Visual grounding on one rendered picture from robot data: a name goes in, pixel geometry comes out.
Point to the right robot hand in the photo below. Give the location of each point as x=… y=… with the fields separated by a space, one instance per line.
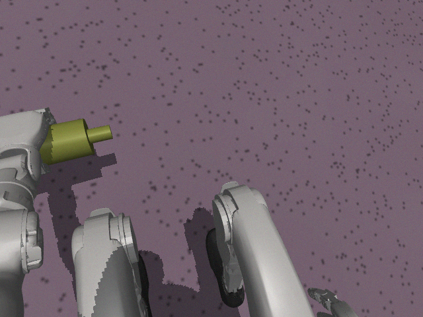
x=330 y=302

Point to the left robot foot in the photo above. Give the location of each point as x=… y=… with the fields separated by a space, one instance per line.
x=144 y=287

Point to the right robot foot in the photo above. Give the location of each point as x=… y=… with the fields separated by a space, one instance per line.
x=232 y=300

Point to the bottle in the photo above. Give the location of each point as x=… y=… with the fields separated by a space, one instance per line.
x=71 y=140

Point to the left robot hand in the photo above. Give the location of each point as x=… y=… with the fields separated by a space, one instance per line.
x=27 y=128

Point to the left robot arm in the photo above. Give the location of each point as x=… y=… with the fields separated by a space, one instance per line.
x=21 y=238

